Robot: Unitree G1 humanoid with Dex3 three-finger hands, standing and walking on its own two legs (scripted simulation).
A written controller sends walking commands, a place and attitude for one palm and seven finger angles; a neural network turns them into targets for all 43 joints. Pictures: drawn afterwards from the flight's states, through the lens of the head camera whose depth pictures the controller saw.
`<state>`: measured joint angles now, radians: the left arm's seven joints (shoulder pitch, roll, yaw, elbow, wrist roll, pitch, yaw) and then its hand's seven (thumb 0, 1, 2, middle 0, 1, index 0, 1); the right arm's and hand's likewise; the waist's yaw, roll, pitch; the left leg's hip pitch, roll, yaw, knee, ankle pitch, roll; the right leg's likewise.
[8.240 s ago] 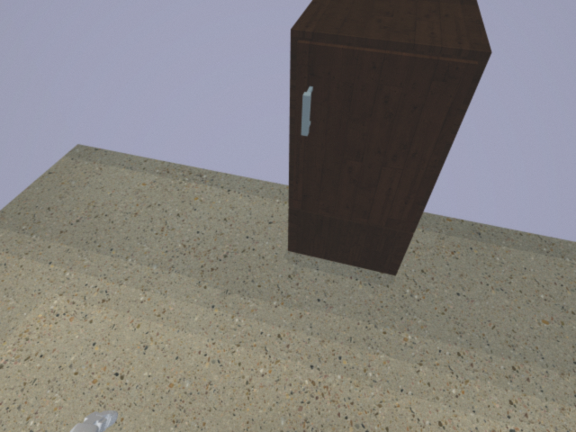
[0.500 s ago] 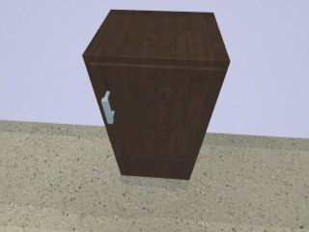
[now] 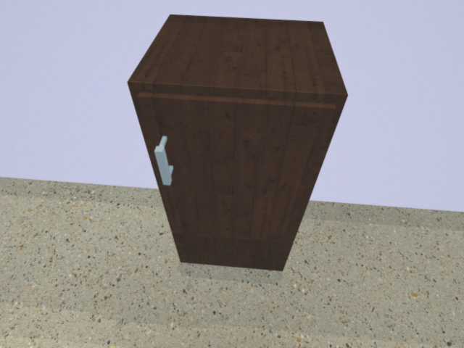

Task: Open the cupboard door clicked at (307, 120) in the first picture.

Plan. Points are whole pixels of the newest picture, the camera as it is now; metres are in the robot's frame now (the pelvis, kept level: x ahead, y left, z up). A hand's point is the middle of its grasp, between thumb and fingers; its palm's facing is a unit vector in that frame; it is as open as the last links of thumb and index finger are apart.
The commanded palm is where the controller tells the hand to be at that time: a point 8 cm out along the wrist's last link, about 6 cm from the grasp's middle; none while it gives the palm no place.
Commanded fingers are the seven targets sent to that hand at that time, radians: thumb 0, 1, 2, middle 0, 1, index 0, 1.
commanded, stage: look again from close up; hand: left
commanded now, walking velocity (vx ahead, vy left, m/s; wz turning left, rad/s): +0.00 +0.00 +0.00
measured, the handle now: (165, 161) +0.54 +0.21 -0.04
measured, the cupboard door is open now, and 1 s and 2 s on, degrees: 0 0 0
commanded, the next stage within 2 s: raise the hand with hooked fingers in 0.10 s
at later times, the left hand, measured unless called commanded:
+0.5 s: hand (124, 307) +0.19 +0.19 -0.01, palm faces +0.04 -1.00 -0.02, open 8.0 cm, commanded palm +0.11 +0.25 -0.06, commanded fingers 0.00 0.53 0.74 -0.23 -0.54 -0.23 -0.54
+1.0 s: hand (103, 324) +0.17 +0.24 -0.06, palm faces -0.06 -1.00 +0.00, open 10.9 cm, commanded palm +0.14 +0.30 -0.05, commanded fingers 0.00 -0.06 0.49 -0.27 -0.92 -0.27 -0.92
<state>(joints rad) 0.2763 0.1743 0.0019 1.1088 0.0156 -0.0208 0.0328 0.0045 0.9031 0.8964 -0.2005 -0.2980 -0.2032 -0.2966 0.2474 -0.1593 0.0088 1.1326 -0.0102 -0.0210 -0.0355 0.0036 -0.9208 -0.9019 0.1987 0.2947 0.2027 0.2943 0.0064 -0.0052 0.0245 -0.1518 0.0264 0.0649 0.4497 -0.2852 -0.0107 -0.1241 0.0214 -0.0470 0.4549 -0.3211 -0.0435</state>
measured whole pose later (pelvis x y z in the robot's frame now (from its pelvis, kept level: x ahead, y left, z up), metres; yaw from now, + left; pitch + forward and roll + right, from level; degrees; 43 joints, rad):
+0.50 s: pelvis -0.06 +0.01 -0.04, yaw +1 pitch +9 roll +1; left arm 0.21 0.20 0.17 0.30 -0.24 -0.50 -0.25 0.01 0.74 0.83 -0.21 -0.40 -0.21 -0.40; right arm 0.16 -0.25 -0.06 0.65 0.01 -0.26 -0.02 0.01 -0.91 -0.90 0.20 0.30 0.20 0.29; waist -0.03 -0.02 -0.11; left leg -0.64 0.02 0.06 0.86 -0.38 0.01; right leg -0.62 -0.01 -0.05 0.89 -0.43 -0.03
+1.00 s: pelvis -0.09 +0.03 -0.09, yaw +1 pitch +15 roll -3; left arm 0.19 0.30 0.24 0.15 -0.32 -0.24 -0.38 0.01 0.16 0.58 -0.25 -0.77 -0.26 -0.77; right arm 0.27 -0.19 0.06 0.54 0.03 -0.18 -0.06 0.01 -0.90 -0.90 0.21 0.30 0.21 0.30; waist -0.03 0.04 -0.11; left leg -0.97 0.04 0.01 1.17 -0.46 0.04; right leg -0.89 0.00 -0.09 1.12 -0.48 -0.02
